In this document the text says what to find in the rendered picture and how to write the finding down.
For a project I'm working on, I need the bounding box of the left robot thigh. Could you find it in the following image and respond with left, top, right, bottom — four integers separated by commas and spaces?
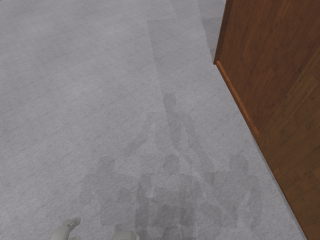
111, 229, 140, 240

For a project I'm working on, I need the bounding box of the wardrobe door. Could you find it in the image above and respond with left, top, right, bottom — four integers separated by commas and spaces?
256, 45, 320, 240
219, 0, 320, 134

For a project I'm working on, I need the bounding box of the robot left hand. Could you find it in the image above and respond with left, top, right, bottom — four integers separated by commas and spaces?
50, 217, 81, 240

